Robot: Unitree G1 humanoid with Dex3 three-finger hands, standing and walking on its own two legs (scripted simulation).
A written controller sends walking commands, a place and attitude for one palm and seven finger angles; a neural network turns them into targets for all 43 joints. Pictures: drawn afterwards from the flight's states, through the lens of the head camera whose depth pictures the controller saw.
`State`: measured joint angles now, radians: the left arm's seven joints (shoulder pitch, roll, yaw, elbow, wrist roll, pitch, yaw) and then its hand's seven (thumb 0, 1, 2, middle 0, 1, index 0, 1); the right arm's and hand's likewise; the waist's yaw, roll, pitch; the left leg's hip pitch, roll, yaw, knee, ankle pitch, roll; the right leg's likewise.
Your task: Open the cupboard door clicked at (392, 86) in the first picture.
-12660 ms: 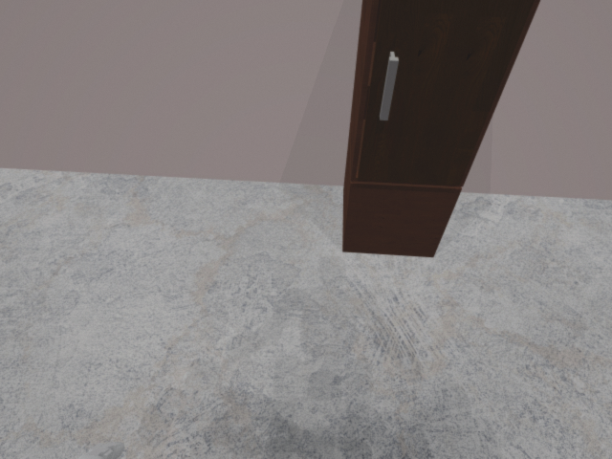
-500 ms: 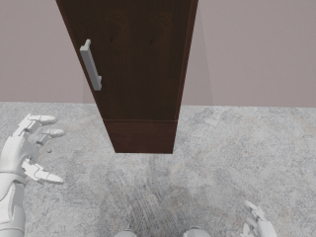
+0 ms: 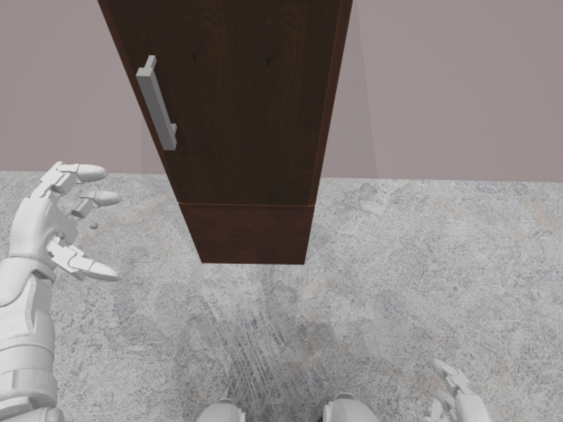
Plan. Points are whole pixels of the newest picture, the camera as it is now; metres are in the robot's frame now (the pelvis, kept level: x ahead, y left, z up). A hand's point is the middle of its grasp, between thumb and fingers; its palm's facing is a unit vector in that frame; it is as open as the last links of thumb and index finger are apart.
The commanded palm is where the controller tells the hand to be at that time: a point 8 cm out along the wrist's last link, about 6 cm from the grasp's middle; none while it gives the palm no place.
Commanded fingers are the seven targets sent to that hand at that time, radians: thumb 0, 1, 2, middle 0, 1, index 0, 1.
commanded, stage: move the hooked fingers beside the handle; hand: left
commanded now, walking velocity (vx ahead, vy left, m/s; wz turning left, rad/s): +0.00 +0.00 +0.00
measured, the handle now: (161, 105) +0.62 +0.25 +0.05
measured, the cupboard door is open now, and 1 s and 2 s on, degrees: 0 0 0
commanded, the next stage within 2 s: none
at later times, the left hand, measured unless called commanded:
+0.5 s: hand (96, 181) +0.43 +0.30 +0.07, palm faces +0.03 -1.00 +0.00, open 14.0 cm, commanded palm +0.41 +0.35 +0.07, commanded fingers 0.00 -0.50 0.30 -0.30 -1.20 -0.30 -1.20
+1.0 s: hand (105, 141) +0.50 +0.31 +0.07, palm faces +0.01 -1.00 -0.01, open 14.0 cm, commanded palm +0.50 +0.35 +0.06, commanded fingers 0.00 -0.50 0.30 -0.30 -1.20 -0.30 -1.20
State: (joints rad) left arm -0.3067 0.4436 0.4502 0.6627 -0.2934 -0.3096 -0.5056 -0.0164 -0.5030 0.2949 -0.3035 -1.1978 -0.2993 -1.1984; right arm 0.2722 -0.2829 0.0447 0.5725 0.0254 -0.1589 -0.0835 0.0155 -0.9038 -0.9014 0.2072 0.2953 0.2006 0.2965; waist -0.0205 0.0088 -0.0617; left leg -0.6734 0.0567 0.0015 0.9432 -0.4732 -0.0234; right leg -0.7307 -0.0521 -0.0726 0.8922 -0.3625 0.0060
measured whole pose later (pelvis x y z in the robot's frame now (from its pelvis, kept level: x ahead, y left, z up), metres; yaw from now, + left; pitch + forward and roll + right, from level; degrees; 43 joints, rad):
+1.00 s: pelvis -0.01 +0.02 -0.03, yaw -3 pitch +23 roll -4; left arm -0.96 0.85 0.60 1.27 -0.09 -0.33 -0.54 -0.02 -0.50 0.30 -0.30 -1.20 -0.30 -1.20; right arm 0.38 -0.30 0.08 0.57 -0.01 0.06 -0.05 0.01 -0.90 -0.90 0.21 0.30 0.20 0.30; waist -0.19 0.00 -0.06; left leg -1.00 0.08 0.00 1.10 -0.51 0.01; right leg -1.02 -0.03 -0.06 0.96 -0.34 0.03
